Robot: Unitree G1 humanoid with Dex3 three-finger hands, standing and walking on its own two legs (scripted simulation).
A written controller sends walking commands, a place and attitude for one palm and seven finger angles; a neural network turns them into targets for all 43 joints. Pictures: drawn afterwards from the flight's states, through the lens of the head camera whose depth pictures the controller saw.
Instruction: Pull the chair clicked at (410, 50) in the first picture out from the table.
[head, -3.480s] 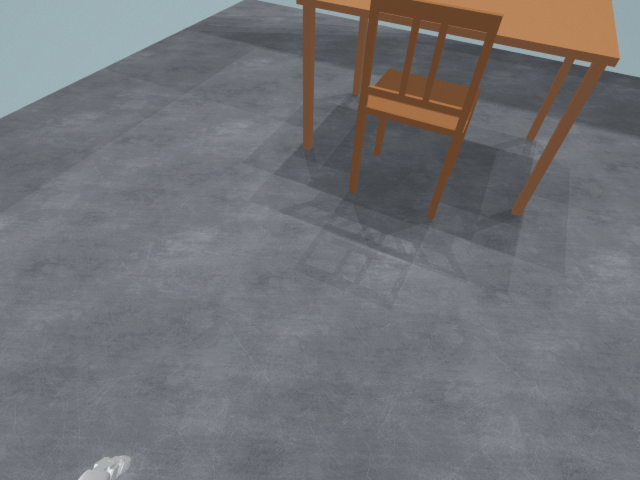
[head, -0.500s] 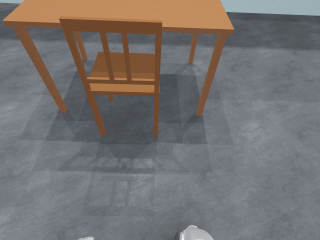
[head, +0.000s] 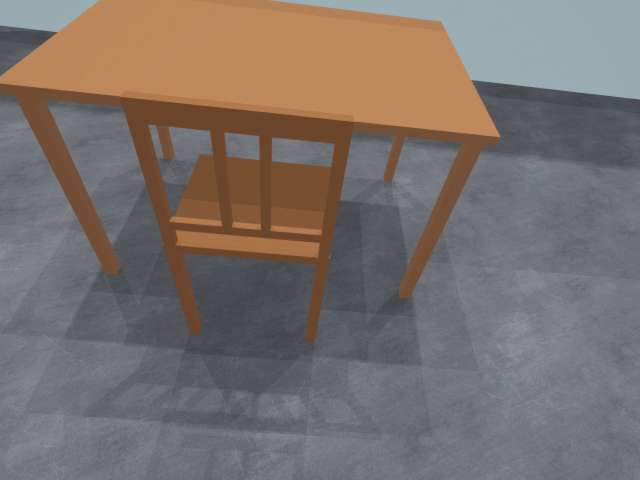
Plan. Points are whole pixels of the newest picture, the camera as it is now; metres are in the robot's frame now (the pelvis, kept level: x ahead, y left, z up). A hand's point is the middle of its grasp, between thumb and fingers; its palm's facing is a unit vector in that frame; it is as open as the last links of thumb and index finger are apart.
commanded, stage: take the last steps up to it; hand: left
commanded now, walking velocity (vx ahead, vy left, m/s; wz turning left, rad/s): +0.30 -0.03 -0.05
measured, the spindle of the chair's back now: (222, 181) +0.69 +0.25 -0.08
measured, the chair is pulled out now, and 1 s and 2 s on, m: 0.00 0.00 0.00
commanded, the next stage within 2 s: come to a stop and stand still in 0.48 s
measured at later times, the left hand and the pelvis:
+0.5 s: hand (242, 408) +0.25 +0.12 -0.16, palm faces +0.01 -0.98 -0.20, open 7.3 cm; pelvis +0.17 -0.05 +0.00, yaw -1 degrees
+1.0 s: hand (234, 429) +0.23 +0.13 -0.17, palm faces +0.04 -0.98 -0.20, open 7.4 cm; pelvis +0.21 -0.05 +0.01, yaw -2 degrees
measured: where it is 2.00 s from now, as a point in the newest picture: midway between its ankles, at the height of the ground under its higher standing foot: outside the picture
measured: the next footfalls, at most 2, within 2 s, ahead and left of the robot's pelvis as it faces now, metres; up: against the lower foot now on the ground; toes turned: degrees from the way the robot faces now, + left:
right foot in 0.42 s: +0.26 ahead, -0.15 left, +0.00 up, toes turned -10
left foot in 0.78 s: +0.28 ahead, +0.04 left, +0.00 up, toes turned +2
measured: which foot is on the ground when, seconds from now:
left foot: down 0.00-0.42, up 0.44-0.76, down 0.78-1.00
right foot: up 0.00-0.40, down 0.42-0.84, up 0.86-1.00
